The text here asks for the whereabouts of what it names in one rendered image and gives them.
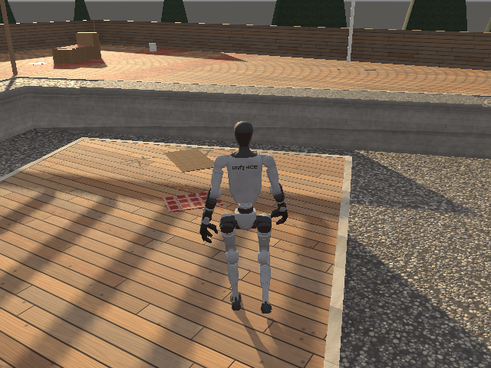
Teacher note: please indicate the robot left forearm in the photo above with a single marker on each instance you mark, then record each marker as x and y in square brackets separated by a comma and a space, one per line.
[208, 209]

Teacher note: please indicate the right robot hand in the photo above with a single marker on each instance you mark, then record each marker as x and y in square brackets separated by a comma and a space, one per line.
[277, 213]

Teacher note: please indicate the robot head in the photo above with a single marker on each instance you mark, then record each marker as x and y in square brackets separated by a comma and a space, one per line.
[243, 133]

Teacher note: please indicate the robot right forearm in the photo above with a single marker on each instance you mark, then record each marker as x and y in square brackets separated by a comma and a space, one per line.
[280, 200]

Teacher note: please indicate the robot left upper arm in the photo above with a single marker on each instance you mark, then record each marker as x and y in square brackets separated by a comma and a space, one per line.
[216, 178]

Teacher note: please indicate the robot right upper arm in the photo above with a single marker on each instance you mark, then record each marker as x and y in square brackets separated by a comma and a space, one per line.
[272, 173]

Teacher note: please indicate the robot left foot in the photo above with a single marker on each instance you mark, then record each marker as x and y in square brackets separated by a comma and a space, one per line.
[236, 303]

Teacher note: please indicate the left robot hand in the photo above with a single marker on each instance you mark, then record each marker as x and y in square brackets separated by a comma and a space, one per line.
[204, 232]

